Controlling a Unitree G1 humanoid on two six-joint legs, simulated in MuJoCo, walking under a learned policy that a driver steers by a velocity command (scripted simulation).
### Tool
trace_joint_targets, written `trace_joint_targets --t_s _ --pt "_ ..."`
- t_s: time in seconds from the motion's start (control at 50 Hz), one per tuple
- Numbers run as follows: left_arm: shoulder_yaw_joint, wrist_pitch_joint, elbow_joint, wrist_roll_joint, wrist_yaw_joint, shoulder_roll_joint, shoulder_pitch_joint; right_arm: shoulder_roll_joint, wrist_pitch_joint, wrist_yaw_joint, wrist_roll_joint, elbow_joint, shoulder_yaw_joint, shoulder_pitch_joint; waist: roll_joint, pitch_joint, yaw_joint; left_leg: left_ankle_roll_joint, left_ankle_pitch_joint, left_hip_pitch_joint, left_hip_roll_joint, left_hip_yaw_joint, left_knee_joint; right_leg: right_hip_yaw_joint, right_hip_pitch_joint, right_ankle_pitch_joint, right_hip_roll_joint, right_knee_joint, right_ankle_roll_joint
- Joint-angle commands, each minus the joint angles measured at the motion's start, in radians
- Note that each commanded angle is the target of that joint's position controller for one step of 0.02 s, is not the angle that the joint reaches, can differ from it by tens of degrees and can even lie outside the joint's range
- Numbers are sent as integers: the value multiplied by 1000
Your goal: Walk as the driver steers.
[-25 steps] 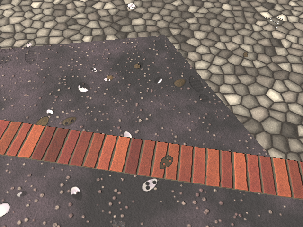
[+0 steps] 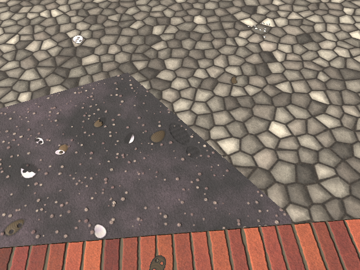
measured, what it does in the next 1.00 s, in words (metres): walks ahead: left foot, then right foot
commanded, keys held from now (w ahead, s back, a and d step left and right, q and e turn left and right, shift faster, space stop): w+e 0.14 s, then w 0.68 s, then w+q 0.18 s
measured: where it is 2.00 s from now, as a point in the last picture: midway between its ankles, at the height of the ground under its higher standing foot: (200, 150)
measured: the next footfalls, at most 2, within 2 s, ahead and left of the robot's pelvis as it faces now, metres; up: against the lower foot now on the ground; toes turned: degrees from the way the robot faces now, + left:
left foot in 0.28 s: +0.34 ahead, +0.13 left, +0.00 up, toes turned -6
right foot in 0.80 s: +0.58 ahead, -0.15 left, +0.00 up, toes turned -13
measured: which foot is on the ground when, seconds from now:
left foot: up 0.00-0.26, down 0.28-0.82, up 0.84-1.00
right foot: down 0.00-0.30, up 0.32-0.78, down 0.80-1.00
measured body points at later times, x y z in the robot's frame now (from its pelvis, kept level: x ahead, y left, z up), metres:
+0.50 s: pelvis +0.29 +0.05 +0.01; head +0.30 +0.05 +0.46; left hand +0.45 +0.28 -0.11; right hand +0.27 -0.20 -0.13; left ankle +0.30 +0.14 -0.74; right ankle +0.30 -0.09 -0.66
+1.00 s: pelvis +0.56 -0.05 +0.00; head +0.57 -0.06 +0.45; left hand +0.62 +0.19 -0.13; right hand +0.61 -0.31 -0.13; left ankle +0.57 +0.09 -0.66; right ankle +0.54 -0.14 -0.74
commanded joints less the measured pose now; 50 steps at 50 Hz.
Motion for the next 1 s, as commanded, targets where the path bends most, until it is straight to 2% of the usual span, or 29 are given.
trace_joint_targets --t_s 0.02,0.06,0.1,0.16,0.24,0.26,0.28,0.3,0.32,0.34,0.36,0.4,0.42,0.46,0.54,0.64,0.68,0.7,0.76,0.8,0.82,0.84,0.86,0.88,0.9,0.92,0.94,0.96,1.0 --pt "-1 -33 -87 0 -12 77 -98 -74 12 -30 14 -88 -6 -10 -67 -22 -67 -26 68 -113 40 -7 -80 314 -36 68 -259 -275 -206" --pt "6 -40 -96 14 -27 120 -94 -67 24 -31 29 -101 1 -44 -59 -1 -58 -65 202 -46 29 47 -247 235 -152 113 -210 -275 -185" --pt "18 -36 -74 13 -47 148 -16 -26 40 -24 34 -135 20 -140 -71 11 -18 -84 289 42 -5 98 -427 203 -200 182 -180 -254 -167" --pt "40 -20 -49 16 -74 174 91 -58 40 -13 42 -149 23 -217 -78 17 31 -89 376 15 -25 88 -564 285 -63 183 -244 -192 -181" --pt "46 -4 -35 14 -58 160 72 -109 18 -21 54 -145 16 -261 -80 11 13 -17 363 -9 -30 85 -684 348 161 287 -308 -97 -129" --pt "46 -6 -31 19 -54 161 60 -142 6 -26 68 -129 1 -211 -79 -24 -19 18 392 106 -47 112 -690 323 154 414 -275 -39 -94" --pt "40 -12 -29 30 -53 140 54 -180 -11 -29 83 -85 -17 -67 -49 -107 -69 80 441 337 -31 96 -639 265 76 488 -202 102 -35" --pt "14 -24 -42 47 -47 39 157 -226 -21 -23 73 -41 -28 132 152 -342 -83 286 585 747 138 -151 -638 183 -123 219 -39 389 46" --pt "-1 -33 -34 53 -54 0 222 -200 -10 -15 59 -3 -23 300 259 -468 -141 447 385 1051 346 -557 -779 128 -431 -426 65 690 101" --pt "22 -21 -73 29 -49 73 10 -171 -13 -17 43 28 -28 315 76 -195 -198 318 49 862 317 -573 -893 143 -626 -374 -16 839 67" --pt "24 -12 -76 17 -24 78 -54 -142 -15 -22 50 8 -25 196 29 -34 -148 249 -122 641 281 -458 -948 127 -638 -246 -87 854 47" --pt "14 -1 -59 43 3 62 -52 -22 -9 -41 62 -18 9 72 24 -36 -74 233 92 437 226 -300 -1026 123 -481 -82 -184 734 25" --pt "5 5 -60 56 -2 38 -72 -5 -10 -50 60 -25 14 48 12 -47 -56 229 194 395 208 -241 -1052 104 -425 -73 -205 699 32" --pt "2 13 -70 38 -13 25 -110 -28 -21 -54 57 -20 -1 43 15 -51 -48 225 288 381 165 -128 -1073 66 -412 -81 -209 605 58" --pt "-17 35 -93 29 -24 -4 -200 -69 -34 -13 39 32 -25 154 8 -19 -69 244 535 342 142 -2 -1071 -26 -407 123 -227 355 105" --pt "-11 58 -139 26 -35 19 -322 -71 -32 33 34 76 -24 236 43 1 -78 227 630 349 133 44 -1018 -48 -338 252 -190 218 68" --pt "-3 58 -161 20 -29 35 -379 -74 -27 35 35 93 -24 265 45 18 -85 214 596 409 157 28 -1003 -44 -347 212 -186 185 51" --pt "-5 53 -164 18 -24 28 -365 -74 -28 30 15 98 -23 263 62 24 -63 202 622 446 190 11 -973 3 -357 244 -205 252 42" --pt "18 36 -172 11 -10 65 -359 -115 -23 4 33 89 -42 244 44 5 -50 157 753 531 188 51 -878 -58 -284 72 -167 192 15" --pt "40 20 -148 -16 -5 96 -245 -146 -17 3 31 103 -56 262 28 -41 6 114 946 394 118 115 -678 -138 50 153 -102 114 -35" --pt "58 2 -105 -25 5 153 -84 -95 -21 6 20 100 -46 326 -56 -200 16 59 782 214 39 146 -436 -51 405 310 -158 190 -143" --pt "53 1 -68 -19 10 162 138 30 -29 28 -7 89 -1 426 -278 -432 75 -18 55 -129 -139 136 -75 396 835 244 -437 32 -384" --pt "42 -7 1 27 17 100 312 -36 -30 52 27 42 -23 202 -194 -302 180 25 -247 -351 -164 16 142 571 785 55 -469 -119 -319" --pt "53 -25 14 29 23 119 220 -46 -28 35 59 -10 -37 57 -127 -53 145 64 -137 -426 -89 -57 165 463 520 -13 -469 -158 -240" --pt "37 -23 2 11 27 67 96 -67 -22 16 49 -7 -44 42 -79 -7 73 72 -45 -344 -25 -45 150 359 335 36 -462 -174 -217" --pt "6 -14 -2 0 28 -11 45 -36 -16 7 24 -4 -37 65 -68 -37 14 81 18 -257 10 -54 118 281 224 104 -451 -188 -209" --pt "-15 -9 -19 2 28 -65 -15 17 -4 9 11 3 -23 72 -59 5 -27 82 74 -198 43 -64 65 203 101 141 -436 -225 -185" --pt "-25 -5 -41 8 32 -81 -61 43 10 11 6 6 -18 92 -34 8 -61 72 107 -157 51 -63 -10 155 35 136 -418 -262 -166" --pt "-11 -10 -33 25 43 -35 -45 54 24 30 9 -10 -20 74 -64 -6 -57 53 215 -165 38 -10 -90 23 23 112 -353 -275 -143"
Keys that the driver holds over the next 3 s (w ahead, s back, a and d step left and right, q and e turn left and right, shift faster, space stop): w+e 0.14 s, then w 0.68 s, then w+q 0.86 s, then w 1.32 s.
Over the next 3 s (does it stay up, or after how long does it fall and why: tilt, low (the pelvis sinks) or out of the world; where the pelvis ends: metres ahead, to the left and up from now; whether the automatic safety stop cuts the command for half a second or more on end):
stays up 1.62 0.13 -0.12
